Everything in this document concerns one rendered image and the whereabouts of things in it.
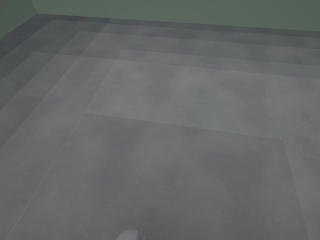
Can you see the robot left thigh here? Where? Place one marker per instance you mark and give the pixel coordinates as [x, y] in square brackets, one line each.
[130, 235]

